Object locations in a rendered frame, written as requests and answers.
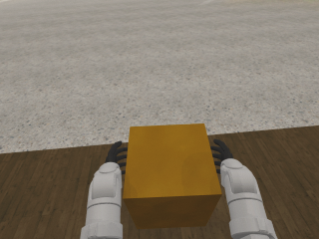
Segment left robot hand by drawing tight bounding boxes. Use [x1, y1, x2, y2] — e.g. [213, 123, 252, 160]
[105, 141, 128, 175]

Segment robot left forearm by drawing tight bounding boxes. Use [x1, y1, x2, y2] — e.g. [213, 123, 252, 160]
[80, 162, 123, 239]

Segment right robot hand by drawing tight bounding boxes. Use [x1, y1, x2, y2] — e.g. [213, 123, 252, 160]
[210, 138, 233, 174]

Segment robot right forearm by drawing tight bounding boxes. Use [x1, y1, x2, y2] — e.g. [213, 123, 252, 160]
[220, 158, 278, 239]

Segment carton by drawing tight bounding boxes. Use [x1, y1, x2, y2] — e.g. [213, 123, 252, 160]
[123, 123, 222, 229]

